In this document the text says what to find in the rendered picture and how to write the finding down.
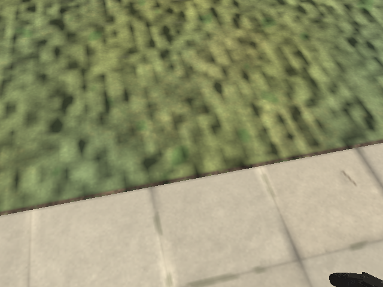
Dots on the right robot hand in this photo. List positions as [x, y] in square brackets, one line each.
[354, 280]

